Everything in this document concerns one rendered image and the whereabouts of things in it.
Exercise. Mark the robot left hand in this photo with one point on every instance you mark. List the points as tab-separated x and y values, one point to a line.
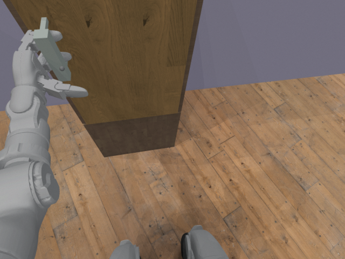
27	69

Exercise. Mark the cupboard door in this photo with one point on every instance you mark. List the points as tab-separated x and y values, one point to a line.
130	55

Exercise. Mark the left robot shin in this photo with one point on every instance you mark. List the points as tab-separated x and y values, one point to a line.
125	242

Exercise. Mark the robot left thigh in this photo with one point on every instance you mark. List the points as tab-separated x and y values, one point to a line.
126	251

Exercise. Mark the left robot forearm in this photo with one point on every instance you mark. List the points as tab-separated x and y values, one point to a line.
28	138

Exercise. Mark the handle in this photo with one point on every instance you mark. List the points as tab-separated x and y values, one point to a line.
45	42

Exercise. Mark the robot left upper arm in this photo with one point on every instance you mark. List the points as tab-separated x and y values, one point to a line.
26	192

